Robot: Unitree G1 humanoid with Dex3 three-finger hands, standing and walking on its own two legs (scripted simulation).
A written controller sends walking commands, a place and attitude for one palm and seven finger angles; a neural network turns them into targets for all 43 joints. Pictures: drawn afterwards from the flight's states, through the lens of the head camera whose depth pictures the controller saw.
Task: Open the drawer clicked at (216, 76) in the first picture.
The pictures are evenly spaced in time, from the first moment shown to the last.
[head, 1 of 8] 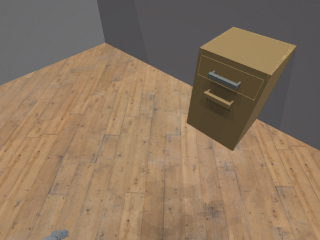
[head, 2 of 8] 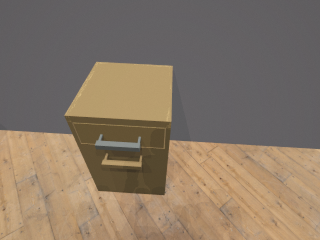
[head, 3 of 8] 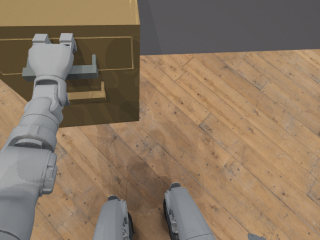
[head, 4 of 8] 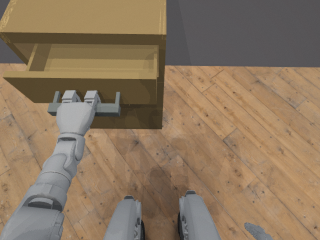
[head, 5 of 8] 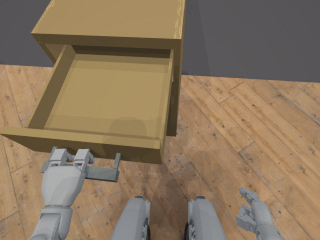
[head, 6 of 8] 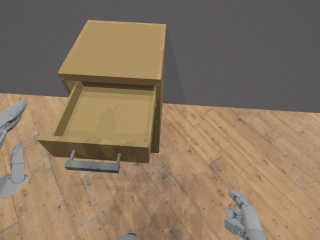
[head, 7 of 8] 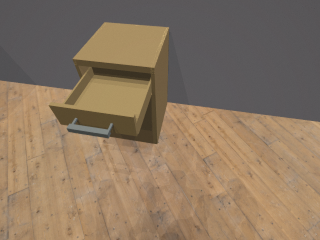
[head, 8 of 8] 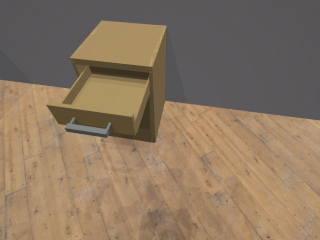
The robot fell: no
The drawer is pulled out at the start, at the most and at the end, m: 0.00 0.30 0.30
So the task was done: yes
